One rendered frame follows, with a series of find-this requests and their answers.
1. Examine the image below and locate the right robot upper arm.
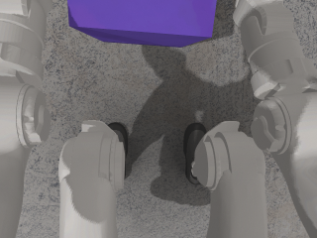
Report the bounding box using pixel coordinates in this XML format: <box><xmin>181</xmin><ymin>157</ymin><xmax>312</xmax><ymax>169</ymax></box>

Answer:
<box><xmin>250</xmin><ymin>91</ymin><xmax>317</xmax><ymax>238</ymax></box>

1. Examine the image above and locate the left robot upper arm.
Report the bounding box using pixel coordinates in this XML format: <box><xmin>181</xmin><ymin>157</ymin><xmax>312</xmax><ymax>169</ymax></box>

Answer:
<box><xmin>0</xmin><ymin>82</ymin><xmax>52</xmax><ymax>238</ymax></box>

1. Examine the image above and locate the right robot forearm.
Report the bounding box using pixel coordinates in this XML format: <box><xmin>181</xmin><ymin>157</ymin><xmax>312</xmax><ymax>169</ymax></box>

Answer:
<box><xmin>233</xmin><ymin>0</ymin><xmax>317</xmax><ymax>100</ymax></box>

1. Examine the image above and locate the left robot shin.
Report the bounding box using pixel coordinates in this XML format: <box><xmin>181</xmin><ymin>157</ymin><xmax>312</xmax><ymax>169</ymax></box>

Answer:
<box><xmin>58</xmin><ymin>120</ymin><xmax>120</xmax><ymax>183</ymax></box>

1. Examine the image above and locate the robot right foot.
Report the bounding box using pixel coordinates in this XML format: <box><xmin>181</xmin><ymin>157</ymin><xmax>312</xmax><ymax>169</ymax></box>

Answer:
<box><xmin>183</xmin><ymin>123</ymin><xmax>207</xmax><ymax>185</ymax></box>

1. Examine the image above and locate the carton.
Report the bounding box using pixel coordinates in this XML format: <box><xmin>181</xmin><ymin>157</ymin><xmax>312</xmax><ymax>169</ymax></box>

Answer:
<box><xmin>67</xmin><ymin>0</ymin><xmax>217</xmax><ymax>48</ymax></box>

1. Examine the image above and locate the left robot forearm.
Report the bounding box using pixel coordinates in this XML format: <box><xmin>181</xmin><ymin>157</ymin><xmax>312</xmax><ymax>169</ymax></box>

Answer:
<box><xmin>0</xmin><ymin>0</ymin><xmax>53</xmax><ymax>88</ymax></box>

